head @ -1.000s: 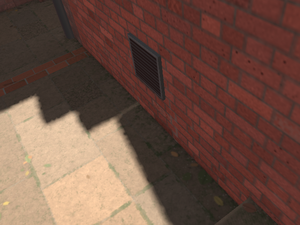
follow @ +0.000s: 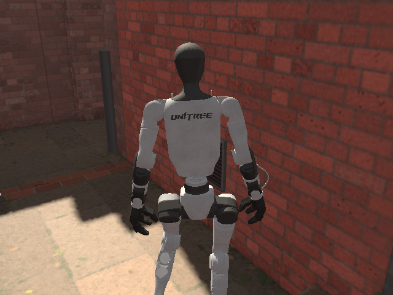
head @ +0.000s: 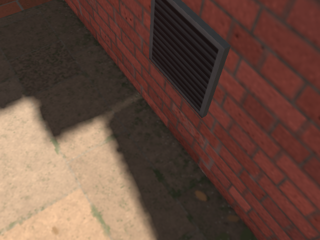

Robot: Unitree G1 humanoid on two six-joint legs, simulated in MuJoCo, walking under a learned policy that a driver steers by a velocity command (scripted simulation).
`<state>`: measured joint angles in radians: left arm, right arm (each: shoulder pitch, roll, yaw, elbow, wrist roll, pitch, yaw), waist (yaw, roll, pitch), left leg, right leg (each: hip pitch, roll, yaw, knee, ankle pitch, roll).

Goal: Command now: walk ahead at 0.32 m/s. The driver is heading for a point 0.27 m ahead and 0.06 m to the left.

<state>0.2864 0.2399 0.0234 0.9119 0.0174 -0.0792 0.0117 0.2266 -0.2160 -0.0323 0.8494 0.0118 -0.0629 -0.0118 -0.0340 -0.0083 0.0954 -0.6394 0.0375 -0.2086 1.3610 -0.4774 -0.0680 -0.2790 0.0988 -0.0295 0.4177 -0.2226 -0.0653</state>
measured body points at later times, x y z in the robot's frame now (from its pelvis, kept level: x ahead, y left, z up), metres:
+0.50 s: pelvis +0.22 +0.06 -0.01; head +0.22 +0.04 +0.44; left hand +0.33 +0.31 -0.12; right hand +0.39 -0.18 -0.12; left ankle +0.26 +0.18 -0.74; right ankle +0.24 -0.07 -0.74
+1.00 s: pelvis +0.27 +0.07 +0.01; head +0.28 +0.05 +0.46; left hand +0.37 +0.34 -0.11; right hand +0.43 -0.20 -0.10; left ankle +0.27 +0.18 -0.74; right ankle +0.24 -0.07 -0.74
